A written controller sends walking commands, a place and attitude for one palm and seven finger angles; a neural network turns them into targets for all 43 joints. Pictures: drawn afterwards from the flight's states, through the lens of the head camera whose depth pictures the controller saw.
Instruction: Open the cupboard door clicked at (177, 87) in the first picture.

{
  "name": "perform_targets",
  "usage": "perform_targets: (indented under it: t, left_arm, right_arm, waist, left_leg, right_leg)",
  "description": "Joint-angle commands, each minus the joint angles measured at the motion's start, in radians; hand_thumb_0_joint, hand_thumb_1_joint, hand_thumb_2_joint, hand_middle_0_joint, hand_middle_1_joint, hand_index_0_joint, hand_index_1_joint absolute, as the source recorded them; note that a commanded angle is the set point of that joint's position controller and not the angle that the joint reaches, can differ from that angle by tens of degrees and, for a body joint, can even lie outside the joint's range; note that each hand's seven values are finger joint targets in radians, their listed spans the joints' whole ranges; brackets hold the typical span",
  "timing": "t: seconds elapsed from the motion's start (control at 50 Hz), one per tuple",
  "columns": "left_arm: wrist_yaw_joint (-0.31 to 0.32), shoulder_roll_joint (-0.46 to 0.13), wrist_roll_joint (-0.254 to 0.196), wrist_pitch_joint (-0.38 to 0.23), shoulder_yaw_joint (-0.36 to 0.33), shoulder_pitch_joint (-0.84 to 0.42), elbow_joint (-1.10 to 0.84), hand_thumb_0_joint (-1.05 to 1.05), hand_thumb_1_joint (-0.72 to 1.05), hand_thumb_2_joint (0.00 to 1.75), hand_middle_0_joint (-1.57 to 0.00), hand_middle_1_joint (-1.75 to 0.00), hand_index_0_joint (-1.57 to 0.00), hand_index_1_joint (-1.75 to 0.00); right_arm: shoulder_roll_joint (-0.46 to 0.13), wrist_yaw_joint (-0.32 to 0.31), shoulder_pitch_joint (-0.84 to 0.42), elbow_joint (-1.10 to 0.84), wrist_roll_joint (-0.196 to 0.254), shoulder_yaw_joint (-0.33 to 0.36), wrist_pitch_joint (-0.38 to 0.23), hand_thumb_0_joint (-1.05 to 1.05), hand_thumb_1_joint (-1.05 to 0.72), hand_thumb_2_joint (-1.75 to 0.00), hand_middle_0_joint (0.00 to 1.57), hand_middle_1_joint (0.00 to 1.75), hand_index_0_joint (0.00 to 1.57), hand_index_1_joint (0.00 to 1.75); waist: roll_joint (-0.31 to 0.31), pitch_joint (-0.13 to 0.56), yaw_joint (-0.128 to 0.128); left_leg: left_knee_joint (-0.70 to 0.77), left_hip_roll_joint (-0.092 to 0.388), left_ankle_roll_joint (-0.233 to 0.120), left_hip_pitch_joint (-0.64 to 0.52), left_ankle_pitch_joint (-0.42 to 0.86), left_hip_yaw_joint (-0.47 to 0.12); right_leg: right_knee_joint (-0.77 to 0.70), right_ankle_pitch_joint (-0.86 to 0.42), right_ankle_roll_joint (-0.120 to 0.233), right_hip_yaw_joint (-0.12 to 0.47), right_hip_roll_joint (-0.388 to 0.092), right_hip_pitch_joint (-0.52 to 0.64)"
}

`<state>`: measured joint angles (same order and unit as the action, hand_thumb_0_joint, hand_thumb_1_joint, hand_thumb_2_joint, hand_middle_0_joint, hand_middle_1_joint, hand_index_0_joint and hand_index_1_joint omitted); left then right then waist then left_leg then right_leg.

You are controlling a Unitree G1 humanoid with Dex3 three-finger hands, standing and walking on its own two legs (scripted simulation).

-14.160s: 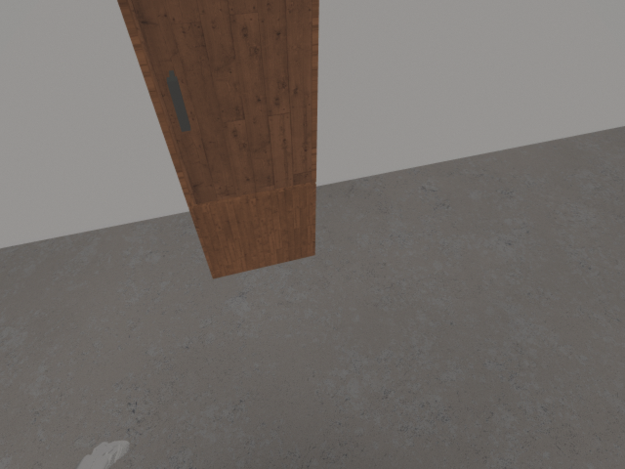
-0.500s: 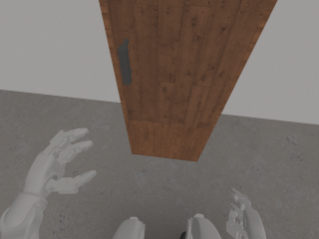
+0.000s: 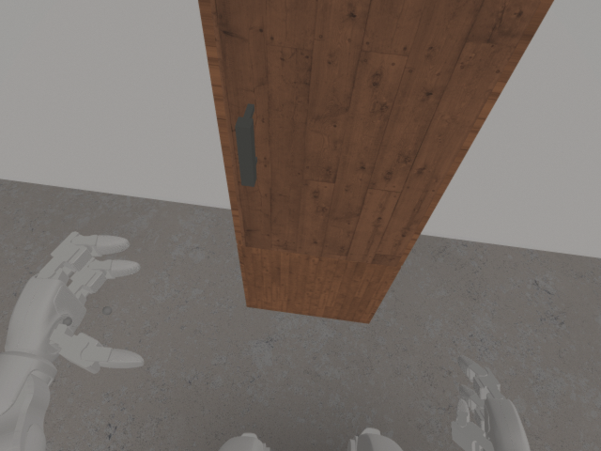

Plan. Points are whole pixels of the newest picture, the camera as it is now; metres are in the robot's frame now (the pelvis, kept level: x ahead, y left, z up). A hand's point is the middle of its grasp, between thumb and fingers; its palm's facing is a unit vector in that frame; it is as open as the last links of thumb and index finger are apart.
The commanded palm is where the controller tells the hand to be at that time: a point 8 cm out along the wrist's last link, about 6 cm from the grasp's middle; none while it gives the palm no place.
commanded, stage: raise the hand with hooked fingers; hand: left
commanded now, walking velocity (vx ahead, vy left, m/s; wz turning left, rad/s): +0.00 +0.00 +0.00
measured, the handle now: (249, 146) +0.55 +0.12 +0.06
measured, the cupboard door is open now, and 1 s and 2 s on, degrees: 0 0 0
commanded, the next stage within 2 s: move the hooked fingers beside the handle in 0.88 s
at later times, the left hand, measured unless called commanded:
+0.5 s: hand (106, 265) +0.31 +0.26 +0.08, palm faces -0.05 -1.00 -0.03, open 14.0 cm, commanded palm +0.27 +0.30 +0.08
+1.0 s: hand (101, 274) +0.29 +0.26 +0.08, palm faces -0.04 -1.00 -0.02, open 14.0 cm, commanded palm +0.27 +0.30 +0.08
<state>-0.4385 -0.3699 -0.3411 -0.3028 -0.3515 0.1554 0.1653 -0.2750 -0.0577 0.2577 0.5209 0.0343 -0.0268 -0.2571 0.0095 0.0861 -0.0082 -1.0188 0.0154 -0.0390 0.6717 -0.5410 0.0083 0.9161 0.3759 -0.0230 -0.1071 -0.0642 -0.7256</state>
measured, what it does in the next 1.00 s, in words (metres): stands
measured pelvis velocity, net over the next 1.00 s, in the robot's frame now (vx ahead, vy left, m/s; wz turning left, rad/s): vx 0.00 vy -0.01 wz -0.01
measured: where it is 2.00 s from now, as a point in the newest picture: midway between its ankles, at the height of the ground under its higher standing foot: outside the picture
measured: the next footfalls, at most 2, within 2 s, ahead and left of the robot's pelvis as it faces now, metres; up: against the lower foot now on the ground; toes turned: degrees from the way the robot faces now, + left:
none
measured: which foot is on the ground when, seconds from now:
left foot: down 0.00-1.00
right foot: down 0.00-1.00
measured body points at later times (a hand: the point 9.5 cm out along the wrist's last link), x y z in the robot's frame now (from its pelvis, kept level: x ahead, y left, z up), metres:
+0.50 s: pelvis +0.01 -0.02 +0.01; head +0.07 -0.01 +0.46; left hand +0.30 +0.31 +0.09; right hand +0.15 -0.28 -0.07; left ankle -0.02 +0.09 -0.68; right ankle +0.04 -0.15 -0.68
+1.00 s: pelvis +0.00 -0.01 +0.01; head +0.06 -0.01 +0.46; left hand +0.29 +0.31 +0.08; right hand +0.15 -0.26 -0.06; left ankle -0.02 +0.09 -0.68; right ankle +0.04 -0.15 -0.68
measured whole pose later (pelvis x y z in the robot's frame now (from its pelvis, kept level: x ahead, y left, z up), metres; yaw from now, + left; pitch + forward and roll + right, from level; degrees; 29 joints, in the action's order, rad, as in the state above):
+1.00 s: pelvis +0.00 -0.01 +0.01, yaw -1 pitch +10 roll -2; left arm -0.59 -0.43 -0.37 -0.28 -0.46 -0.07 0.48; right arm -0.28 -0.07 0.28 0.53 0.04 -0.05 -0.20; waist 0.02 0.07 -0.01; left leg -0.92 0.02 -0.02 0.60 -0.49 0.02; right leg 0.84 0.34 -0.01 -0.10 -0.05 -0.67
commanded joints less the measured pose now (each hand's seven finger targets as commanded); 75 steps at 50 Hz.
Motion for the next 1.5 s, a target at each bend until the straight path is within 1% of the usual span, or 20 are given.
perform_targets:
  t: [0.0, 0.1, 0.16, 0.22, 0.3, 0.38, 0.44, 0.52, 0.64, 0.82, 0.96, 1.04, 1.08, 1.14, 1.16, 1.24, 1.32, 1.34, 1.42, 1.48]
  left_arm:
    - [-0.022, -0.178, -0.02, -0.024, -0.084, -0.136, -0.126, 0.0, -0.5, 0.3, -0.3, -1.2, -0.3, -1.2]
    - [-0.072, -0.24, -0.027, 0.001, -0.122, -0.246, -0.073, 0.0, -0.5, 0.3, -0.3, -1.2, -0.3, -1.2]
    - [-0.087, -0.296, -0.044, -0.023, -0.177, -0.299, -0.075, 0.0, -0.5, 0.3, -0.3, -1.2, -0.3, -1.2]
    - [-0.097, -0.32, -0.05, -0.035, -0.199, -0.325, -0.024, 0.0, -0.5, 0.3, -0.3, -1.2, -0.3, -1.2]
    - [-0.126, -0.316, -0.055, -0.018, -0.193, -0.364, 0.057, 0.0, -0.5, 0.3, -0.3, -1.2, -0.3, -1.2]
    - [-0.161, -0.318, -0.058, 0.011, -0.189, -0.381, 0.137, 0.0, -0.5, 0.3, -0.3, -1.2, -0.3, -1.2]
    - [-0.173, -0.321, -0.061, 0.004, -0.19, -0.366, 0.119, 0.0, -0.5, 0.3, -0.3, -1.2, -0.3, -1.2]
    - [-0.15, -0.348, -0.065, -0.03, -0.221, -0.364, 0.092, 0.0, -0.5, 0.3, -0.3, -1.2, -0.3, -1.2]
    - [-0.124, -0.355, -0.053, -0.059, -0.225, -0.398, 0.061, 0.0, -0.5, 0.3, -0.3, -1.2, -0.3, -1.2]
    - [-0.15, -0.33, -0.063, -0.043, -0.198, -0.403, 0.112, 0.0, -0.5, 0.3, -0.3, -1.2, -0.3, -1.2]
    - [-0.159, -0.323, -0.055, -0.036, -0.185, -0.419, 0.119, 0.0, -0.5, 0.3, -0.3, -1.2, -0.3, -1.2]
    - [-0.147, -0.308, -0.044, -0.038, -0.138, -0.574, 0.114, 0.0, -0.5, 0.3, -0.3, -1.2, -0.3, -1.2]
    - [-0.137, -0.291, -0.037, -0.039, -0.128, -0.578, 0.154, 0.0, -0.5, 0.3, -0.3, -1.2, -0.3, -1.2]
    - [-0.126, -0.341, -0.017, -0.042, -0.155, -0.607, 0.15, 0.0, -0.5, 0.3, -0.3, -1.2, -0.3, -1.2]
    - [-0.125, -0.302, -0.012, -0.041, -0.12, -0.604, 0.144, 0.0, -0.5, 0.3, -0.3, -1.2, -0.3, -1.2]
    - [-0.107, -0.33, -0.006, -0.035, -0.147, -0.602, 0.158, 0.0, -0.5, 0.3, -0.3, -1.2, -0.3, -1.2]
    - [-0.087, -0.297, -0.004, -0.021, -0.121, -0.64, 0.21, 0.0, -0.5, 0.3, -0.3, -1.2, -0.3, -1.2]
    - [-0.081, -0.326, 0.003, -0.02, -0.147, -0.647, 0.218, 0.0, -0.5, 0.3, -0.3, -1.2, -0.3, -1.2]
    - [-0.069, -0.299, 0.019, -0.03, -0.106, -0.728, 0.256, 0.0, -0.5, 0.3, -0.3, -1.2, -0.3, -1.2]
    - [-0.065, -0.312, 0.027, -0.05, -0.119, -0.736, 0.273, 0.0, -0.5, 0.3, -0.3, -1.2, -0.3, -1.2]
  right_arm:
    - [-0.152, -0.008, 0.005, -0.122, 0.005, 0.059, -0.029, 0.0, -0.9, -0.9, 0.2, 0.3, 0.2, 0.3]
    - [-0.159, -0.016, 0.004, -0.124, 0.003, 0.053, -0.018, 0.0, -0.9, -0.9, 0.2, 0.3, 0.2, 0.3]
    - [-0.155, -0.02, 0.009, -0.118, -0.002, 0.049, -0.014, 0.0, -0.9, -0.9, 0.2, 0.3, 0.2, 0.3]
    - [-0.157, -0.022, 0.011, -0.112, -0.005, 0.045, -0.01, 0.0, -0.9, -0.9, 0.2, 0.3, 0.2, 0.3]
    - [-0.159, -0.026, 0.011, -0.101, 0.002, 0.045, 0.0, 0.0, -0.9, -0.9, 0.2, 0.3, 0.2, 0.3]
    - [-0.164, -0.028, 0.015, -0.109, 0.006, 0.045, 0.011, 0.0, -0.9, -0.9, 0.2, 0.3, 0.2, 0.3]
    - [-0.165, -0.021, 0.02, -0.12, 0.003, 0.048, 0.012, 0.0, -0.9, -0.9, 0.2, 0.3, 0.2, 0.3]
    - [-0.163, -0.014, 0.025, -0.127, -0.003, 0.051, 0.014, 0.0, -0.9, -0.9, 0.2, 0.3, 0.2, 0.3]
    - [-0.155, -0.017, 0.024, -0.123, -0.001, 0.05, 0.017, 0.0, -0.9, -0.9, 0.2, 0.3, 0.2, 0.3]
    - [-0.162, -0.028, 0.022, -0.121, 0.001, 0.045, 0.013, 0.0, -0.9, -0.9, 0.2, 0.3, 0.2, 0.3]
    - [-0.159, -0.028, 0.018, -0.123, 0.003, 0.044, 0.012, 0.0, -0.9, -0.9, 0.2, 0.3, 0.2, 0.3]
    - [-0.162, -0.036, 0.027, -0.106, 0.002, 0.041, 0.012, 0.0, -0.9, -0.9, 0.2, 0.3, 0.2, 0.3]
    - [-0.161, -0.039, 0.032, -0.098, 0.001, 0.04, 0.01, 0.0, -0.9, -0.9, 0.2, 0.3, 0.2, 0.3]
    - [-0.165, -0.039, 0.046, -0.094, -0.002, 0.042, 0.015, 0.0, -0.9, -0.9, 0.2, 0.3, 0.2, 0.3]
    - [-0.158, -0.036, 0.042, -0.096, -0.002, 0.041, 0.015, 0.0, -0.9, -0.9, 0.2, 0.3, 0.2, 0.3]
    - [-0.16, -0.027, 0.055, -0.099, -0.004, 0.044, 0.028, 0.0, -0.9, -0.9, 0.2, 0.3, 0.2, 0.3]
    - [-0.162, -0.02, 0.06, -0.098, -0.004, 0.043, 0.045, 0.0, -0.9, -0.9, 0.2, 0.3, 0.2, 0.3]
    - [-0.164, -0.018, 0.067, -0.095, -0.004, 0.046, 0.051, 0.0, -0.9, -0.9, 0.2, 0.3, 0.2, 0.3]
    - [-0.166, -0.019, 0.082, -0.089, -0.005, 0.046, 0.067, 0.0, -0.9, -0.9, 0.2, 0.3, 0.2, 0.3]
    - [-0.165, -0.016, 0.099, -0.083, -0.004, 0.051, 0.079, 0.0, -0.9, -0.9, 0.2, 0.3, 0.2, 0.3]
  waist:
    - [0.09, 0.214, -0.004]
    - [0.076, 0.24, -0.007]
    - [0.077, 0.292, 0.003]
    - [0.072, 0.275, 0.007]
    - [0.08, 0.256, -0.003]
    - [0.031, 0.241, -0.005]
    - [0.039, 0.275, 0.006]
    - [0.031, 0.268, 0.012]
    - [0.096, 0.266, 0.005]
    - [0.037, 0.231, -0.004]
    - [0.063, 0.233, -0.005]
    - [0.072, 0.228, -0.036]
    - [0.073, 0.219, -0.032]
    - [0.086, 0.278, -0.02]
    - [0.122, 0.292, -0.018]
    - [0.098, 0.32, -0.01]
    - [0.089, 0.272, -0.019]
    - [0.086, 0.287, -0.017]
    - [0.075, 0.278, -0.039]
    - [0.057, 0.333, -0.036]
  left_leg:
    - [0.212, -0.002, 0.06, -0.101, 0.489, -0.063]
    - [0.219, -0.007, 0.051, -0.111, 0.477, -0.057]
    - [0.215, -0.012, 0.047, -0.133, 0.517, -0.051]
    - [0.217, -0.012, 0.046, -0.118, 0.515, -0.047]
    - [0.234, -0.016, 0.037, -0.103, 0.447, -0.033]
    - [0.245, -0.019, 0.029, -0.074, 0.419, -0.024]
    - [0.242, -0.021, 0.027, -0.083, 0.454, -0.019]
    - [0.24, -0.021, 0.026, -0.07, 0.441, -0.015]
    - [0.258, -0.022, 0.027, -0.092, 0.396, -0.013]
    - [0.26, -0.02, 0.027, -0.078, 0.375, -0.025]
    - [0.266, -0.02, 0.03, -0.092, 0.362, -0.026]
    - [0.257, -0.015, 0.032, -0.107, 0.344, -0.035]
    - [0.263, -0.017, 0.036, -0.102, 0.326, -0.042]
    - [0.255, -0.015, 0.041, -0.121, 0.393, -0.044]
    - [0.258, -0.016, 0.046, -0.143, 0.428, -0.044]
    - [0.251, -0.008, 0.055, -0.148, 0.513, -0.049]
    - [0.256, -0.008, 0.058, -0.118, 0.487, -0.046]
    - [0.257, -0.006, 0.058, -0.116, 0.481, -0.044]
    - [0.253, -0.006, 0.054, -0.105, 0.448, -0.042]
    - [0.247, -0.007, 0.049, -0.113, 0.474, -0.037]
  right_leg:
    - [-0.072, -0.206, 0.048, 0.009, 0.072, 0.181]
    - [-0.091, -0.231, 0.05, 0.019, 0.072, 0.218]
    - [-0.094, -0.282, 0.053, 0.03, 0.073, 0.268]
    - [-0.097, -0.287, 0.056, 0.036, 0.077, 0.277]
    - [-0.128, -0.261, 0.05, 0.048, 0.066, 0.285]
    - [-0.148, -0.258, 0.049, 0.06, 0.063, 0.312]
    - [-0.145, -0.293, 0.051, 0.069, 0.064, 0.337]
    - [-0.144, -0.283, 0.054, 0.074, 0.067, 0.344]
    - [-0.152, -0.231, 0.053, 0.076, 0.067, 0.326]
    - [-0.158, -0.215, 0.053, 0.069, 0.071, 0.311]
    - [-0.154, -0.196, 0.052, 0.061, 0.069, 0.285]
    - [-0.146, -0.178, 0.051, 0.056, 0.076, 0.234]
    - [-0.145, -0.154, 0.052, 0.051, 0.071, 0.221]
    - [-0.127, -0.202, 0.056, 0.052, 0.07, 0.241]
    - [-0.123, -0.22, 0.056, 0.048, 0.068, 0.237]
    - [-0.112, -0.27, 0.055, 0.044, 0.071, 0.252]
    - [-0.113, -0.254, 0.056, 0.038, 0.073, 0.23]
    - [-0.115, -0.254, 0.054, 0.041, 0.071, 0.236]
    - [-0.114, -0.238, 0.054, 0.044, 0.073, 0.213]
    - [-0.115, -0.269, 0.049, 0.053, 0.071, 0.242]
